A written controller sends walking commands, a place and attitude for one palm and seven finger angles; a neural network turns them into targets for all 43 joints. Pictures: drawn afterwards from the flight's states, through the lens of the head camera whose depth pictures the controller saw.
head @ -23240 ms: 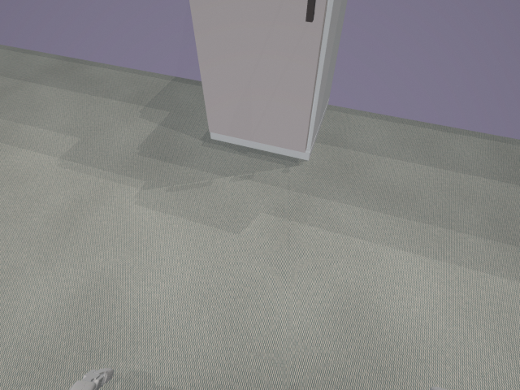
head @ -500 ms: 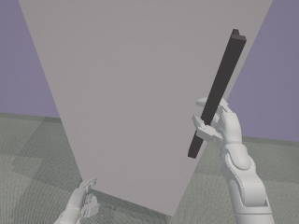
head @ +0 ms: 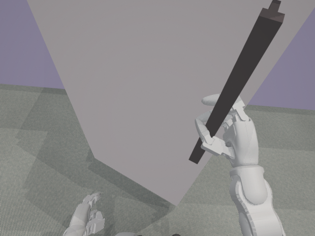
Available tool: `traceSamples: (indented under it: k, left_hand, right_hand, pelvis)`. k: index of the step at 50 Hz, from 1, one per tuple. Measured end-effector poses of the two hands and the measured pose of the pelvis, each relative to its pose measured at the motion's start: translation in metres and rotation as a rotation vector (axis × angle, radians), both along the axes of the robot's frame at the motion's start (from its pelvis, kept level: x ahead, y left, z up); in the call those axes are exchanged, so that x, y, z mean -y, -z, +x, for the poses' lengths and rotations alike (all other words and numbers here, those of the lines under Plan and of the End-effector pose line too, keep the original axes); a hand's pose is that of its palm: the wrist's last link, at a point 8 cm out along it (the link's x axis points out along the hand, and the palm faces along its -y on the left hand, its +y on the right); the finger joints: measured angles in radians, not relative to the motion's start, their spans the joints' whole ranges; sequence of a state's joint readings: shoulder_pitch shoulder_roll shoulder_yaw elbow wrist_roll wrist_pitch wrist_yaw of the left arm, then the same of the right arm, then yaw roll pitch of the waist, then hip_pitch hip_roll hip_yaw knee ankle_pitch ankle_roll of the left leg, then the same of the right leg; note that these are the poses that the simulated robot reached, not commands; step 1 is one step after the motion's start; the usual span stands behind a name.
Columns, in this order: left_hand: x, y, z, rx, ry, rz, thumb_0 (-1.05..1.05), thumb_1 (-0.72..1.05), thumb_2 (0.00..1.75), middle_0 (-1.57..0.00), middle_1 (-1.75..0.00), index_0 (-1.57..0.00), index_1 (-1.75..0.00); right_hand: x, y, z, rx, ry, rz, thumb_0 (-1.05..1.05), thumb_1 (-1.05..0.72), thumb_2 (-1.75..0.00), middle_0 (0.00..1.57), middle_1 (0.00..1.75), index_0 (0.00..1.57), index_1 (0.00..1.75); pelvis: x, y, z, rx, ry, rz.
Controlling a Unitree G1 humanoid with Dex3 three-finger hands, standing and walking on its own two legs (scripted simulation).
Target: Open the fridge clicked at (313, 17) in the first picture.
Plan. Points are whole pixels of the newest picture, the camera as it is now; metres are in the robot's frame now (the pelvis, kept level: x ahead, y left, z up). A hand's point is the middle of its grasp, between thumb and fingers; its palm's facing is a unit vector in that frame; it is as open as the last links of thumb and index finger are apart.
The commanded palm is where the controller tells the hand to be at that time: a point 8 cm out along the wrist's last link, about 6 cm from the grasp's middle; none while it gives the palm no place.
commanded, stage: walk backward, drawing the door open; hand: right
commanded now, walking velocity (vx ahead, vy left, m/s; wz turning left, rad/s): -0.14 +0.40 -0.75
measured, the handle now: (221, 107) +0.34 -0.07 +0.20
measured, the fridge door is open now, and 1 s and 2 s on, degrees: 26 45 71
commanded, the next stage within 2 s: stop walking and hold the door back in 1.52 s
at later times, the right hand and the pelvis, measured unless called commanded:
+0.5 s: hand (178, 160) +0.23 +0.01 +0.16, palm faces +0.25 +0.96 -0.15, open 7.1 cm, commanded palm +0.18 -0.04 +0.17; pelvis -0.02 +0.18 -0.01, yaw -23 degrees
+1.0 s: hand (125, 192) +0.17 +0.09 +0.16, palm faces +0.77 +0.60 -0.23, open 6.8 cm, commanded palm +0.11 +0.08 +0.17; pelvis +0.04 +0.40 -0.01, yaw -40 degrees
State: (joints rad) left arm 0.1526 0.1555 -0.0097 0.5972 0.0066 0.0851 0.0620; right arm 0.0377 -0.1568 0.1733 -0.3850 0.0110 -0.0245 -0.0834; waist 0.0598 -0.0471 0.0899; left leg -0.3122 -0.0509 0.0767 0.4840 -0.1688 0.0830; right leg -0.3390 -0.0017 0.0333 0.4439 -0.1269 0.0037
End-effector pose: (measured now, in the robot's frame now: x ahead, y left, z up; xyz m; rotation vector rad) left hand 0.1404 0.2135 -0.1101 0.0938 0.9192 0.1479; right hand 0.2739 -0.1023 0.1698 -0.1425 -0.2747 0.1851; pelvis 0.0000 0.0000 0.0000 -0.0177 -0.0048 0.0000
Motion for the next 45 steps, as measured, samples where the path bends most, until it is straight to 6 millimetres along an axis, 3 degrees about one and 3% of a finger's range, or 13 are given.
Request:
traceSamples:
  k: [8,13,19,24,30,34,40,45]
  left_hand:
    - [-0.024,-0.01,0.02,0.064,0.112,0.058,0.02,0.91,0.9,-0.2,-0.3,-0.2,-0.3]
    - [-0.034,-0.008,0.035,0.144,0.202,0.066,0.02,0.91,0.9,-0.2,-0.3,-0.2,-0.3]
    - [-0.049,-0.007,0.048,0.083,0.396,0.01,0.02,0.91,0.9,-0.2,-0.3,-0.2,-0.3]
    - [-0.078,0.005,0.08,0.097,0.465,-0.04,0.02,0.9,0.9,-0.21,-0.3,-0.21,-0.3]
    - [-0.115,-0.006,0.112,0.138,0.501,0.029,0.02,0.91,0.9,-0.2,-0.3,-0.2,-0.3]
    - [-0.131,-0.01,0.123,0.185,0.554,0.056,0.02,0.91,0.9,-0.2,-0.3,-0.2,-0.3]
    - [-0.16,-0.019,0.126,0.124,0.708,0.023,0.02,0.91,0.9,-0.2,-0.3,-0.2,-0.3]
    - [-0.192,-0.001,0.148,0.131,0.751,-0.052,0.02,0.9,0.9,-0.2,-0.3,-0.2,-0.3]
  right_hand:
    - [-0.02,0.001,-0.033,0.016,0.031,0.012,-0.05,-0.58,-0.71,0.46,1.4,0.25,1.35]
    - [-0.031,0.006,-0.046,0.073,0.051,0.016,-0.07,-0.58,-0.73,0.48,1.4,0.21,1.31]
    - [-0.042,0.003,-0.063,0.037,0.19,-0.01,-0.08,-0.56,-0.74,0.48,1.4,0.23,1.34]
    - [-0.058,0.007,-0.073,0.096,0.369,0.009,-0.08,-0.55,-0.78,0.52,1.4,0.22,1.37]
    - [-0.075,0.005,-0.091,0.07,0.489,0.005,-0.07,-0.56,-0.8,0.5,1.4,0.22,1.39]
    - [-0.088,0.008,-0.103,0.125,0.538,0.021,-0.06,-0.56,-0.8,0.48,1.4,0.23,1.4]
    - [-0.113,0.004,-0.125,0.08,0.72,-0.006,-0.05,-0.57,-0.82,0.47,1.4,0.24,1.4]
    - [-0.14,0.003,-0.143,0.063,0.915,-0.062,-0.06,-0.58,-0.83,0.46,1.4,0.22,1.4]
  pelvis:
    - [-0.034,0.001,-0.014,-0.022,0.136,-0.005]
    - [-0.058,0.012,-0.025,-0.018,0.216,-0.018]
    - [-0.112,-0.001,-0.028,-0.005,0.329,0.053]
    - [-0.171,0.014,-0.018,0.004,0.376,0.047]
    - [-0.212,0.009,-0.02,0.001,0.502,0.025]
    - [-0.242,0.017,-0.017,-0.002,0.539,0.015]
    - [-0.307,0.0,0.0,0.024,0.607,0.048]
    - [-0.359,0.014,0.024,0.026,0.64,0.036]
